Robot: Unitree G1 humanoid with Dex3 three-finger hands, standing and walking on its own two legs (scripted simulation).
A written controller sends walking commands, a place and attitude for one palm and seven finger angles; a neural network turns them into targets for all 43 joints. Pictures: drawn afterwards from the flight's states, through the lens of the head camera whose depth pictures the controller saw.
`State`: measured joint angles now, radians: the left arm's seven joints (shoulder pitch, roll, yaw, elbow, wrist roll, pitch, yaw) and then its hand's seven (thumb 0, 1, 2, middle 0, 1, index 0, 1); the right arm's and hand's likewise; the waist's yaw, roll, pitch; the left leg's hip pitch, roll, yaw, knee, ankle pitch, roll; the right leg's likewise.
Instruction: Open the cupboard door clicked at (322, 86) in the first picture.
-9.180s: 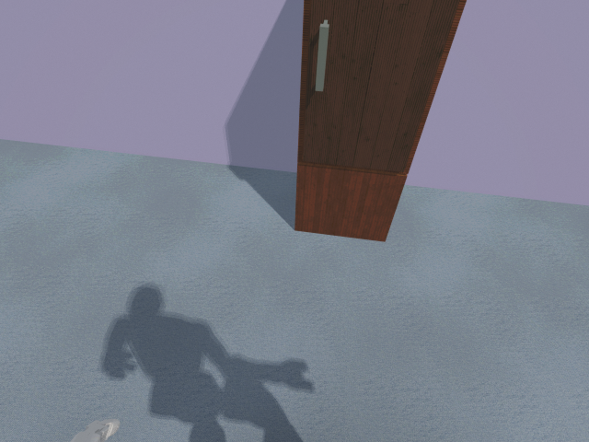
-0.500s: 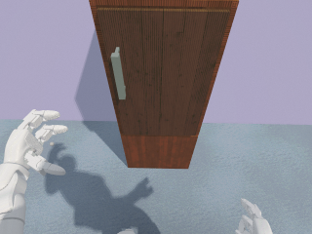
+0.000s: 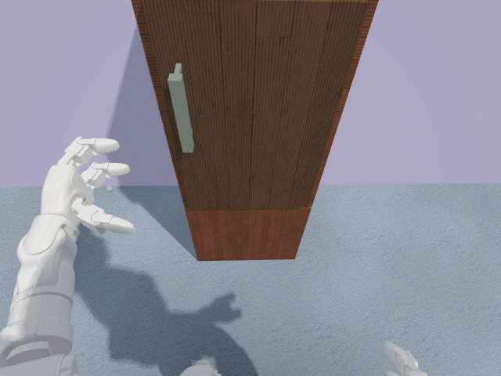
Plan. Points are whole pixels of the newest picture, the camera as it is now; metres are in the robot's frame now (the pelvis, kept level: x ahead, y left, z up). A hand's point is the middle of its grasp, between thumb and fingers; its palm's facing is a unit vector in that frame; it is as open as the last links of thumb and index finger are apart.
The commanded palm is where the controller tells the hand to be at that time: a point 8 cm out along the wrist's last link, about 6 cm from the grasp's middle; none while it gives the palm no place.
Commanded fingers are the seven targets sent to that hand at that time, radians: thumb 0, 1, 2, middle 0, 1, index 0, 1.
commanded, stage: move the hooked fingers beside the handle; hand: left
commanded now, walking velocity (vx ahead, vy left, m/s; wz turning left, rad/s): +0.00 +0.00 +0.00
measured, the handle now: (183, 110) +0.59 +0.16 +0.08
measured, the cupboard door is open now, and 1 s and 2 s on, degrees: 0 0 0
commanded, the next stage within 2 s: none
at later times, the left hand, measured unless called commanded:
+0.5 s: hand (130, 157) +0.44 +0.23 +0.09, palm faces +0.06 -1.00 +0.01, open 14.0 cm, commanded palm +0.42 +0.27 +0.09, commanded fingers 0.00 -0.50 0.30 -0.30 -1.20 -0.30 -1.20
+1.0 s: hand (149, 125) +0.52 +0.21 +0.10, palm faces +0.07 -1.00 +0.00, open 14.0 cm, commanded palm +0.50 +0.26 +0.09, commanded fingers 0.00 -0.50 0.30 -0.30 -1.20 -0.30 -1.20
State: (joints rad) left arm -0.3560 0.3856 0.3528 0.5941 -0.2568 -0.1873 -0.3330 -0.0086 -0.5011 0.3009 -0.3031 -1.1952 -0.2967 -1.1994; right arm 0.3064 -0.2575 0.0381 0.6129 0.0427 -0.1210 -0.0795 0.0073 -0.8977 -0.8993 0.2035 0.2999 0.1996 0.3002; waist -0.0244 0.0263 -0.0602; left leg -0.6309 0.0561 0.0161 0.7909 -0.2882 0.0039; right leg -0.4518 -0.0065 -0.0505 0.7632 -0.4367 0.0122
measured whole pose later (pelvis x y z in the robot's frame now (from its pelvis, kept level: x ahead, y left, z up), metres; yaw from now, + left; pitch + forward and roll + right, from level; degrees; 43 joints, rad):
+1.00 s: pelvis +0.00 -0.01 -0.02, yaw -2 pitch +17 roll -3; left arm -0.95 0.62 0.45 1.23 -0.09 -0.31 -0.27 -0.01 -0.50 0.30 -0.30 -1.20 -0.30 -1.20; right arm 0.42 -0.27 0.02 0.66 0.01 0.04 -0.04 0.00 -0.90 -0.90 0.20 0.30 0.20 0.30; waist -0.17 0.02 -0.09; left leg -0.89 0.10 0.00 0.92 -0.33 -0.01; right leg -0.71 0.03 -0.05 0.88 -0.47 0.00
